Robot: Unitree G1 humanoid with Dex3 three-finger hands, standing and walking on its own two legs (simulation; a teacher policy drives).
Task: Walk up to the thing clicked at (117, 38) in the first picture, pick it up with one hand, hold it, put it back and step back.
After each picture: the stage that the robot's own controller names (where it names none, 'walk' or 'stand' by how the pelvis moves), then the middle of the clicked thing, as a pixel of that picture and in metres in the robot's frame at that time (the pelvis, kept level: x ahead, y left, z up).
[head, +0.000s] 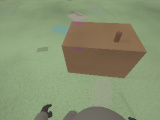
stand; (117, 37) +0.96 -0.31 -0.09
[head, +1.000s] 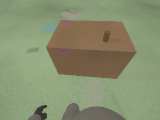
walk; (106, 36) +0.88 -0.12 -0.06
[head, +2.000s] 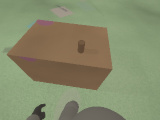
walk; (81, 46) +0.63 +0.14 -0.05
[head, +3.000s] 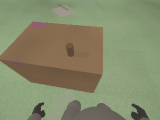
stand; (70, 50) +0.57 +0.21 -0.05
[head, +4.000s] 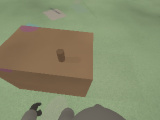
walk; (61, 55) +0.52 +0.28 -0.08
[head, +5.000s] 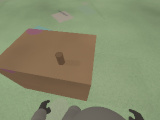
stand; (60, 58) +0.50 +0.29 -0.07
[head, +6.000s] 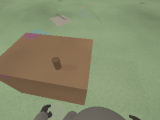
stand; (56, 63) +0.47 +0.31 -0.09
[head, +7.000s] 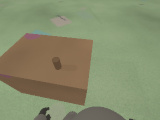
stand; (57, 63) +0.47 +0.32 -0.09
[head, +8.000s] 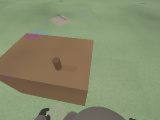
stand; (57, 64) +0.46 +0.31 -0.09
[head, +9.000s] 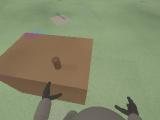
rise first; (56, 63) +0.46 +0.33 -0.09
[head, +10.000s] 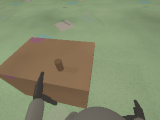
go down; (59, 65) +0.47 +0.33 -0.09
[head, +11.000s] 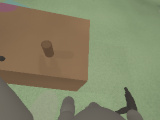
go down; (48, 49) +0.48 +0.29 -0.03
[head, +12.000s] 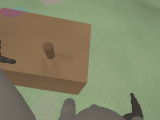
approach; (49, 51) +0.47 +0.30 -0.02
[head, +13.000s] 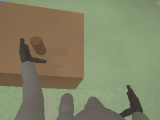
close in; (38, 46) +0.48 +0.32 +0.01
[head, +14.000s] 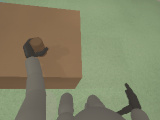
close; (39, 47) +0.47 +0.29 +0.02
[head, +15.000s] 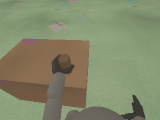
lift; (65, 64) +0.33 +0.16 +0.14
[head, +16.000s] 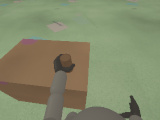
hold; (67, 63) +0.35 +0.16 +0.12
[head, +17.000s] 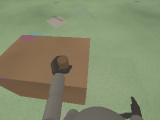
hold; (64, 65) +0.35 +0.18 +0.09
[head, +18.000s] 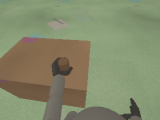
hold; (64, 67) +0.34 +0.18 +0.09
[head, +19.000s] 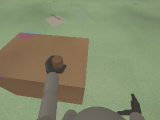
crouch; (58, 65) +0.35 +0.22 +0.07
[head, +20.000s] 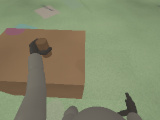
lower; (44, 48) +0.45 +0.29 +0.11
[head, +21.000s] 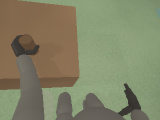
lower; (29, 45) +0.48 +0.32 +0.02
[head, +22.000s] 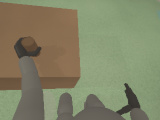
lower; (32, 47) +0.47 +0.32 +0.02
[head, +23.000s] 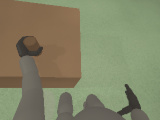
lower; (33, 47) +0.47 +0.31 +0.02
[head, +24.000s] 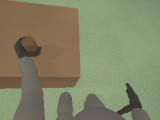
lower; (32, 47) +0.47 +0.32 +0.02
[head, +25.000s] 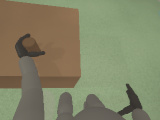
open; (32, 47) +0.47 +0.32 +0.02
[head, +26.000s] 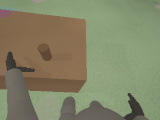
sink last; (45, 52) +0.46 +0.30 +0.00
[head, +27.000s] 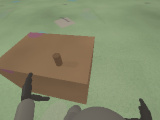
stand; (57, 59) +0.49 +0.33 -0.03
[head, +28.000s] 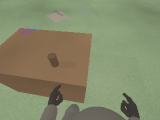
stand; (53, 60) +0.45 +0.32 -0.03
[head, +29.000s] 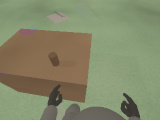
stand; (54, 59) +0.46 +0.32 -0.02
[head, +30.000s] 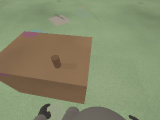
stand; (56, 61) +0.47 +0.31 -0.06
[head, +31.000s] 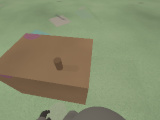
stand; (58, 64) +0.46 +0.30 -0.09
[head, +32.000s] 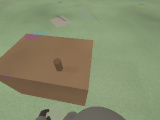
stand; (58, 65) +0.46 +0.30 -0.09
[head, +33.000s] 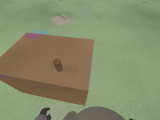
stand; (58, 65) +0.45 +0.30 -0.09
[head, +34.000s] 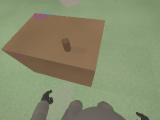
walk; (66, 45) +0.59 +0.25 -0.07
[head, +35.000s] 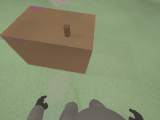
walk; (67, 31) +0.80 +0.28 -0.08
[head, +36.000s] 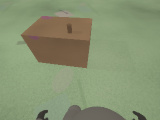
stand; (69, 28) +1.07 +0.37 -0.07
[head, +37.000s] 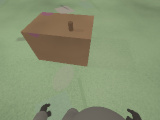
stand; (70, 26) +1.07 +0.31 -0.09
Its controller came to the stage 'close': yes
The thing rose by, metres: 0.25
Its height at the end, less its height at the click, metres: +0.00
